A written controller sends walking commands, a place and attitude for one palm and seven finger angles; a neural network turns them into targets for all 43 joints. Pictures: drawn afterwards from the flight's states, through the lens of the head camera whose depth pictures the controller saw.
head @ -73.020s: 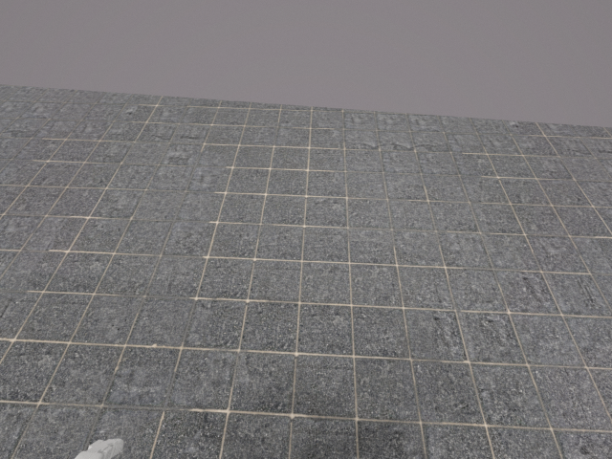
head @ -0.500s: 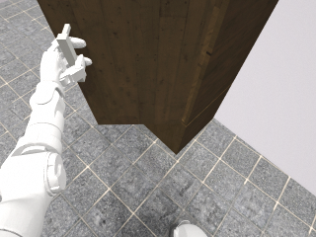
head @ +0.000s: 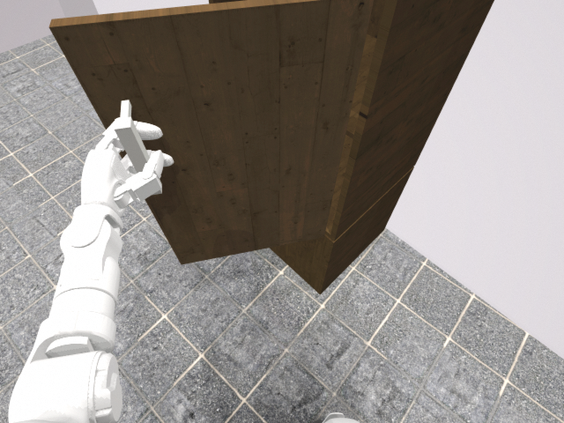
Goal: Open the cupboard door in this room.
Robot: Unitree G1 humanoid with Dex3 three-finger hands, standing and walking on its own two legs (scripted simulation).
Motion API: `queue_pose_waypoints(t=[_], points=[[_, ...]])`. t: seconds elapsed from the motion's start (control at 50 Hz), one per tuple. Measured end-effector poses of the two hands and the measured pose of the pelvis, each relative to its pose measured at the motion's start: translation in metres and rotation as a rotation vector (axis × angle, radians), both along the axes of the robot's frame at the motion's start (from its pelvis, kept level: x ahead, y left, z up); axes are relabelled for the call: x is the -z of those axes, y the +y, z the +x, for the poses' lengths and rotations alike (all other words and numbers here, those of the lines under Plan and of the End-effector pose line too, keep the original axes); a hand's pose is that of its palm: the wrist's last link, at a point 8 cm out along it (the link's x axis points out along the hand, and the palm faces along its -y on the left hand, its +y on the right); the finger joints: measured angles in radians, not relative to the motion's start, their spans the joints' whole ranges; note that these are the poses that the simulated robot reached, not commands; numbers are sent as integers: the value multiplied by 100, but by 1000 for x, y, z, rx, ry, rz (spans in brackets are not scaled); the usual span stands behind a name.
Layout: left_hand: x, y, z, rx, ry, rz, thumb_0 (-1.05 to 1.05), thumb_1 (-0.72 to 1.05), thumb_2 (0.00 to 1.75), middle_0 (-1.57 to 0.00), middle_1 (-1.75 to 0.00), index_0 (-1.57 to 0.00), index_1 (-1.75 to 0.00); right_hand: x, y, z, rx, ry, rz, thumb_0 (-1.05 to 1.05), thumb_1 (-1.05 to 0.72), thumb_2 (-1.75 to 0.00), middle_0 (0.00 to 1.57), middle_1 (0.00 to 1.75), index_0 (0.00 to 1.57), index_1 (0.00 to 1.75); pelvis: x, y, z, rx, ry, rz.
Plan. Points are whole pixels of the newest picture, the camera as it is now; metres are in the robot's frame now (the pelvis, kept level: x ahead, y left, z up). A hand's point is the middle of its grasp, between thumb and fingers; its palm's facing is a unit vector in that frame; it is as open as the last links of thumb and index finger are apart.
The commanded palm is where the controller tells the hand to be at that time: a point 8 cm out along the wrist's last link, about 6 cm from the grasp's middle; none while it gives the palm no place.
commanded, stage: pull the door open along its arc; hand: left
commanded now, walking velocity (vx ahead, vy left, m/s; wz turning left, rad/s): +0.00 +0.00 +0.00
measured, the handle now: (141, 150) +0.48 +0.20 +0.10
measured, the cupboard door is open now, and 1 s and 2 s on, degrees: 58 89 91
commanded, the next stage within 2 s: open thumb and fingers to let go in 0.50 s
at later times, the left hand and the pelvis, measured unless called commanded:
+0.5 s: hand (222, 268) +0.29 +0.06 +0.11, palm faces +0.35 -0.94 +0.00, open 6.1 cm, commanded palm +0.23 +0.12 +0.10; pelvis +0.01 -0.02 +0.01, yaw +2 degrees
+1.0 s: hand (231, 268) +0.28 +0.05 +0.12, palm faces +0.39 -0.92 -0.01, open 10.2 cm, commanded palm +0.24 +0.10 +0.10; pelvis -0.02 -0.04 +0.01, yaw +4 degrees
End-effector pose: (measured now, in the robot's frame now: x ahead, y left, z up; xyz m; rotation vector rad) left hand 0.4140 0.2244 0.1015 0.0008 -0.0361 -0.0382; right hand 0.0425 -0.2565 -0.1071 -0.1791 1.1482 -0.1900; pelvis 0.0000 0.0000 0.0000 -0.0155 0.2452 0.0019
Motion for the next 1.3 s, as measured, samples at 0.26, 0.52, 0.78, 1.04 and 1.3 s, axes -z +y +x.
queue_pose_waypoints(t=[0.26, 0.52, 0.78, 1.04, 1.3], points=[[-3, -71, -119, -308, 14, -54, 2, 67, 71, -39, -135, -37, -133, -26, 37, 121, -145, -318, 94, 1, -90, -90, 20, 30, 20, 30, -10, -5, 0, -5, -121, 10], [-10, -118, -165, -396, 79, -9, 3, 65, 72, -37, -130, -40, -134, -53, 53, 179, -227, -420, 101, 0, -90, -90, 20, 30, 20, 30, -14, -26, 6, -43, -220, 12], [-13, -126, -161, -457, 52, 7, 3, 63, 77, -37, -132, -38, -132, -20, 23, 138, -227, -276, 64, 1, -90, -90, 20, 30, 20, 30, -10, -37, -3, -74, -218, 28], [-15, -129, -169, -434, 35, 9, 1, -6, 49, -34, -125, -33, -124, -20, 20, 110, -203, -289, 61, 1, -90, -90, 20, 30, 20, 30, -12, -35, -22, -66, -242, 33], [-17, -126, -162, -419, 34, -1, 0, -46, 32, -27, -94, -26, -94, -30, 38, 108, -223, -329, 61, 1, -90, -90, 20, 30, 20, 30, -13, -24, -34, -61, -247, 32]])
